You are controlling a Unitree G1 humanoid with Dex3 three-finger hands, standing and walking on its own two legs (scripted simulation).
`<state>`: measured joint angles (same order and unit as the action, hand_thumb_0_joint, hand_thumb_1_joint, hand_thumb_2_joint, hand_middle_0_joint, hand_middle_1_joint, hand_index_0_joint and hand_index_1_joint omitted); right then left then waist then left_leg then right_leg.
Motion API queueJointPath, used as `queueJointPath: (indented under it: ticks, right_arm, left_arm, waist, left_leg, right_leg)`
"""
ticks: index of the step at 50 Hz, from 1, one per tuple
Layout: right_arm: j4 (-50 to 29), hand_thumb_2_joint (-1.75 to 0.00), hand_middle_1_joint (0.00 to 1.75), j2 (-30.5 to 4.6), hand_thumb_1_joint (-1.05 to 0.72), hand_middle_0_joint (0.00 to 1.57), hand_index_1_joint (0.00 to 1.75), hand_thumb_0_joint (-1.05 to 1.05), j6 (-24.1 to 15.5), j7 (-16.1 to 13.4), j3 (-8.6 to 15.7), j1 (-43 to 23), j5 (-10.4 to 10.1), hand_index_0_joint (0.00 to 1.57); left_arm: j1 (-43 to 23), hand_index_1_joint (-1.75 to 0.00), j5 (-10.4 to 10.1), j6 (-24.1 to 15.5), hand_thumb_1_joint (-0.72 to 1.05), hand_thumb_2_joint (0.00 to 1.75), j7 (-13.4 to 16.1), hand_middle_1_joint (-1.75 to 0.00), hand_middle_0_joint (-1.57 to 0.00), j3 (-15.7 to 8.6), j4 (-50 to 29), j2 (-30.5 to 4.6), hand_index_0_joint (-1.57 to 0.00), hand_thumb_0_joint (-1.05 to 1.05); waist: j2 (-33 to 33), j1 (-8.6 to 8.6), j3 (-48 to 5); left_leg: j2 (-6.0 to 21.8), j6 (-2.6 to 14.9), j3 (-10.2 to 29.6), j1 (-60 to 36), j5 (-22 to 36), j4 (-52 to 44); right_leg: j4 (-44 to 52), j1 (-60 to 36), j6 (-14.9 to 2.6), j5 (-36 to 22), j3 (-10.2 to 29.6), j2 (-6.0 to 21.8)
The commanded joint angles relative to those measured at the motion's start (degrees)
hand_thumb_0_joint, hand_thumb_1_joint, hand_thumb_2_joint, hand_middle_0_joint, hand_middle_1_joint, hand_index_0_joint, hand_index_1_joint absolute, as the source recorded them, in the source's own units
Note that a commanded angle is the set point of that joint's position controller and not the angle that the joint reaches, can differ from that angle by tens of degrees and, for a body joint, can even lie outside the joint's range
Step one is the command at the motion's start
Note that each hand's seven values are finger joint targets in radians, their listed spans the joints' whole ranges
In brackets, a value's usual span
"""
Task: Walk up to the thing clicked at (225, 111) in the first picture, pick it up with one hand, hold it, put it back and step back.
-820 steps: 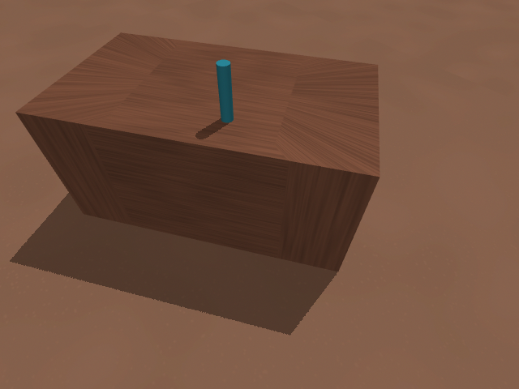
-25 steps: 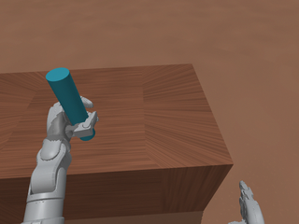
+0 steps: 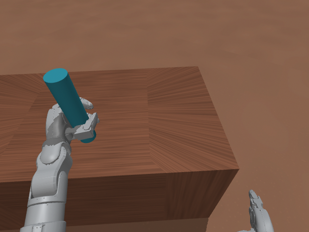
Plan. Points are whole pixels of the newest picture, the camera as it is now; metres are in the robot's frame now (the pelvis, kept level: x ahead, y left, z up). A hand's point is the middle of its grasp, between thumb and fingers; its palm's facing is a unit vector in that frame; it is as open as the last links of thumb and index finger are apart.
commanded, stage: hold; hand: left
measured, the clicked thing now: (74, 111) +0.33 +0.19 +0.18
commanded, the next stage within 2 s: crouch in 1.36 s
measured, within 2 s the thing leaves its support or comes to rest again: neither
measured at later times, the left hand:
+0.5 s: hand (88, 122) +0.33 +0.17 +0.15, palm faces +0.15 -0.99 +0.00, open 5.7 cm
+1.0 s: hand (87, 113) +0.35 +0.18 +0.16, palm faces +0.16 -0.99 +0.01, open 5.7 cm
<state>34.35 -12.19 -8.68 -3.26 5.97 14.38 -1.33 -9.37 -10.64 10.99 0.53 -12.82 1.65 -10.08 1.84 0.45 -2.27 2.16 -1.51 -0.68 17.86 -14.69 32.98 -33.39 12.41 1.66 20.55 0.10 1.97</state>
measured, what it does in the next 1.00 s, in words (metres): stands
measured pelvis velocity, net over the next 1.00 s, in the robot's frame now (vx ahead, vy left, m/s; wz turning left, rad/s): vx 0.01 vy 0.00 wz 0.00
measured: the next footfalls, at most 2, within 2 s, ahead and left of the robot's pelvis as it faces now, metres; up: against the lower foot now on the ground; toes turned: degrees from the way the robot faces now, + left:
none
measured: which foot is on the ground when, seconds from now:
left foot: down 0.00-1.00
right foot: down 0.00-1.00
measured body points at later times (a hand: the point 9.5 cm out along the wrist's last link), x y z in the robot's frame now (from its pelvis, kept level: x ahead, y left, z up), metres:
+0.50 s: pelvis +0.00 +0.01 +0.00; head -0.02 -0.01 +0.45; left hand +0.32 +0.22 +0.15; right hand +0.16 -0.26 -0.08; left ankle +0.03 +0.14 -0.73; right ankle -0.03 -0.14 -0.73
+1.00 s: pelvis +0.01 +0.00 +0.00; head -0.01 -0.01 +0.45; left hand +0.33 +0.23 +0.16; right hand +0.18 -0.25 -0.08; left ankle +0.03 +0.14 -0.73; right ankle -0.03 -0.14 -0.73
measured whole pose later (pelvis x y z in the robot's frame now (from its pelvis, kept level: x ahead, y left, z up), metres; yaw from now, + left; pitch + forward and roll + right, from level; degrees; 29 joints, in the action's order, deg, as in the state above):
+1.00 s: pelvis +0.01 +0.00 +0.00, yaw +0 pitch +0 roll +0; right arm 37.6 -11.5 -8.3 -3.8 5.7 11.6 -1.1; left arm -10.6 -10.6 8.8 0.4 -12.2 3.9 -10.4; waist 2.0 0.6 -2.5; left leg 2.0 -1.3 -1.0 15.8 -14.4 30.6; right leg -30.1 10.0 1.9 19.6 0.2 2.1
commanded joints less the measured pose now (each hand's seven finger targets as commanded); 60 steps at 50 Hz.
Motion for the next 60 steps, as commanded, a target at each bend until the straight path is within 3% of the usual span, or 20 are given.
queueJointPath:
  ticks: [1,3,4,5,11,16,19,20,23,25,26,32,36,37,39,44,46,49,50,60]
  right_arm:
    - [-8.8,-0.05,0.05,-5.9,0.54,0.05,0.05,0.0,-3.5,-0.5,1.0,-9.0,-0.3,0.05]
    - [-6.2,-0.05,0.05,-6.3,0.54,0.05,0.05,0.0,-3.0,-0.8,1.8,-6.6,-0.3,0.05]
    - [-11.6,-0.05,0.05,-8.9,0.55,0.05,0.05,0.0,-3.4,-0.8,2.9,-8.3,-0.3,0.05]
    - [-7.1,-0.05,0.05,-7.5,0.54,0.05,0.05,0.0,-3.1,-0.7,2.6,-7.4,-0.2,0.05]
    - [-10.9,-0.05,0.05,-9.0,0.55,0.05,0.05,0.0,-3.2,-0.6,3.9,-6.5,-0.5,0.05]
    - [-7.4,-0.05,0.05,-5.3,0.54,0.05,0.05,0.0,-3.6,-0.1,1.1,-8.1,-0.5,0.05]
    - [-10.0,-0.05,0.05,-8.4,0.54,0.05,0.05,0.0,-4.2,-0.6,2.8,-10.6,-0.2,0.05]
    - [-4.8,-0.05,0.05,-6.0,0.54,0.05,0.05,0.0,-3.7,-0.5,1.4,-8.6,-0.1,0.05]
    - [-7.8,-0.05,0.05,-8.8,0.54,0.05,0.05,0.0,-3.8,-1.1,3.2,-10.4,-0.2,0.05]
    - [-1.9,-0.05,0.05,-6.3,0.55,0.05,0.05,0.0,-3.2,-1.1,2.4,-7.8,-0.1,0.05]
    - [-8.0,-0.05,0.05,-9.6,0.54,0.05,0.05,0.0,-3.7,-1.4,3.6,-9.8,-0.1,0.05]
    - [-4.0,-0.05,0.05,-7.1,0.55,0.05,0.05,0.0,-3.0,-0.6,2.9,-6.0,-0.4,0.05]
    - [-6.1,-0.05,0.05,-5.2,0.55,0.05,0.05,0.0,-3.0,-0.1,1.0,-7.5,-0.5,0.05]
    - [-8.4,-0.05,0.05,-7.4,0.54,0.05,0.05,0.0,-3.3,-0.4,2.5,-9.4,-0.4,0.05]
    - [-6.7,-0.05,0.05,-6.0,0.54,0.05,0.05,0.0,-3.4,-0.5,1.3,-9.9,-0.3,0.05]
    - [-7.3,-0.05,0.05,-7.7,0.54,0.05,0.05,0.0,-3.0,-1.6,2.6,-8.8,0.0,0.05]
    - [-3.8,-0.05,0.05,-5.4,0.55,0.05,0.05,0.0,-2.5,-1.3,1.5,-6.3,-0.2,0.05]
    - [-6.0,-0.05,0.05,-7.0,0.55,0.05,0.05,0.0,-2.5,-1.0,2.3,-7.4,-0.3,0.05]
    - [-3.7,-0.05,0.05,-5.1,0.55,0.05,0.05,0.0,-2.1,-0.6,1.2,-5.7,-0.4,0.05]
    - [-10.0,-0.05,0.05,-8.0,0.54,0.05,0.05,0.0,-2.5,-0.1,3.0,-9.4,-0.4,0.05]
  left_arm:
    - [-22.3,-1.45,-0.2,-4.5,0.54,1.3,-0.8,-1.45,-1.4,-0.2,-13.8,-7.8,-1.42,0.0]
    - [-20.9,-1.46,0.2,-3.9,0.53,1.31,-0.8,-1.46,-1.39,-0.1,-11.9,-8.0,-1.41,0.0]
    - [-22.0,-1.45,-0.2,-4.2,0.54,1.32,-0.4,-1.45,-1.39,-4.7,-14.1,-12.6,-1.41,0.0]
    - [-22.0,-1.45,0.1,-4.0,0.54,1.31,-0.4,-1.46,-1.38,-2.6,-12.0,-10.2,-1.4,0.0]
    - [-21.9,-1.46,-0.9,-4.9,0.56,1.32,-0.3,-1.47,-1.38,-5.4,-13.0,-11.8,-1.41,0.0]
    - [-21.5,-1.45,-0.7,-6.4,0.55,1.32,-1.1,-1.45,-1.39,0.5,-15.1,-6.2,-1.41,0.0]
    - [-23.5,-1.45,-0.1,-6.7,0.51,1.31,-0.2,-1.45,-1.38,-1.8,-17.8,-9.9,-1.4,0.0]
    - [-21.6,-1.44,0.4,-6.4,0.5,1.31,-0.2,-1.45,-1.36,0.5,-15.9,-7.2,-1.38,0.0]
    - [-22.6,-1.44,0.0,-6.6,0.53,1.31,0.4,-1.44,-1.37,-3.4,-15.8,-11.0,-1.38,0.0]
    - [-20.5,-1.47,-0.3,-6.0,0.55,1.34,0.1,-1.48,-1.38,-1.1,-10.3,-7.2,-1.4,0.0]
    - [-21.6,-1.48,-0.7,-6.1,0.54,1.35,0.2,-1.48,-1.38,-4.3,-12.3,-10.7,-1.4,0.0]
    - [-16.9,-1.48,-1.2,-5.4,0.59,1.36,-1.3,-1.49,-1.4,-1.5,-7.6,-6.9,-1.43,0.0]
    - [-21.2,-1.44,-0.2,-6.8,0.58,1.33,-1.1,-1.45,-1.37,-0.4,-15.5,-7.7,-1.39,0.0]
    - [-21.9,-1.45,-0.1,-7.2,0.55,1.32,-0.6,-1.45,-1.37,-3.1,-16.9,-10.5,-1.39,0.0]
    - [-22.7,-1.44,-0.3,-8.0,0.57,1.32,-0.3,-1.44,-1.36,-0.2,-17.9,-7.3,-1.38,0.0]
    - [-23.2,-1.46,0.5,-8.2,0.55,1.34,0.8,-1.46,-1.37,-3.9,-17.2,-12.0,-1.39,0.0]
    - [-19.3,-1.48,0.0,-6.9,0.58,1.36,0.2,-1.49,-1.38,-1.1,-10.2,-7.3,-1.4,0.0]
    - [-19.0,-1.49,-0.9,-5.7,0.6,1.37,-0.7,-1.5,-1.41,-2.9,-9.0,-8.9,-1.43,0.0]
    - [-18.3,-1.5,-0.8,-4.9,0.59,1.37,-1.2,-1.5,-1.41,-0.7,-7.2,-6.8,-1.44,0.0]
    - [-23.2,-1.44,-0.1,-6.1,0.55,1.32,0.3,-1.45,-1.36,-2.8,-18.2,-9.9,-1.38,0.0]
  waist:
    - [-0.1,0.12,-11.3]
    - [-0.1,0.33,-9.9]
    - [-2.8,0.02,-12.2]
    - [-2.1,0.06,-10.2]
    - [-4.0,0.29,-12.2]
    - [0.9,-0.48,-11.2]
    - [1.9,0.07,-13.5]
    - [2.8,-0.38,-11.2]
    - [-1.3,0.33,-12.0]
    - [-2.5,0.56,-8.4]
    - [-5.5,0.8,-12.0]
    - [-3.5,0.73,-9.4]
    - [0.8,-0.38,-12.2]
    - [0.4,-0.29,-14.6]
    - [1.0,-0.29,-13.5]
    - [-0.3,0.63,-14.9]
    - [-2.0,0.87,-11.7]
    - [-3.0,0.32,-11.8]
    - [-2.0,0.41,-9.5]
    - [-1.7,-0.15,-14.6]
  left_leg:
    - [-1.3,1.82,-0.9,-10.9,10.3,-3.7]
    - [-1.4,1.88,-1.1,-10.5,10.7,-3.8]
    - [-1.4,2.09,-1.1,-10.9,10.7,-3.7]
    - [-1.4,1.98,-1.0,-10.0,9.9,-4.0]
    - [-1.4,2.24,-1.3,-11.2,10.4,-4.3]
    - [-1.3,1.62,-1.0,-11.3,9.0,-4.9]
    - [-1.0,1.38,-0.9,-12.9,9.4,-4.7]
    - [-0.9,1.21,-0.7,-12.0,8.3,-5.1]
    - [-1.0,1.66,-0.6,-11.7,7.9,-5.1]
    - [-1.1,1.84,-0.8,-10.4,8.4,-5.2]
    - [-1.0,2.21,-0.8,-11.8,9.7,-5.0]
    - [-1.6,2.28,-1.6,-11.0,11.8,-4.6]
    - [-1.7,1.87,-1.7,-12.1,13.2,-4.5]
    - [-1.5,1.87,-1.5,-13.4,14.1,-4.3]
    - [-1.3,1.64,-1.1,-13.1,13.9,-4.5]
    - [-1.2,1.87,-1.1,-14.1,15.1,-4.2]
    - [-1.3,2.02,-1.1,-13.0,15.4,-4.4]
    - [-1.2,2.01,-1.2,-12.8,16.1,-4.7]
    - [-1.3,2.04,-1.4,-12.2,16.1,-4.9]
    - [-1.3,1.97,-1.1,-14.6,17.6,-4.5]
  right_leg:
    - [6.3,4.0,-0.77,-14.8,-2.6,-1.8]
    - [6.7,4.8,-0.81,-15.1,-2.6,-1.8]
    - [7.0,2.7,-0.48,-15.1,-2.6,-1.8]
    - [6.9,3.7,-0.75,-14.3,-2.8,-1.9]
    - [7.4,2.5,-0.47,-14.9,-2.5,-1.9]
    - [7.3,3.9,-1.09,-12.9,-2.7,-2.0]
    - [7.4,3.3,-1.13,-13.1,-2.6,-2.2]
    - [7.5,4.1,-1.43,-11.9,-3.0,-2.3]
    - [8.0,2.7,-0.94,-12.1,-2.7,-2.4]
    - [8.1,4.0,-0.78,-12.8,-2.7,-2.4]
    - [8.2,2.3,-0.41,-14.3,-2.5,-2.4]
    - [7.8,3.6,-0.33,-16.7,-2.4,-1.8]
    - [7.8,2.4,-0.69,-17.6,-2.3,-1.7]
    - [7.6,1.2,-0.59,-18.2,-2.2,-1.8]
    - [7.5,1.3,-0.8,-18.0,-2.6,-2.1]
    - [7.4,0.1,-0.46,-19.7,-2.3,-2.0]
    - [7.5,1.3,-0.33,-20.1,-2.6,-2.1]
    - [7.7,0.7,-0.4,-20.7,-3.0,-2.1]
    - [7.9,1.8,-0.51,-20.6,-3.1,-2.1]
    - [7.8,-0.8,-0.45,-21.6,-2.6,-2.0]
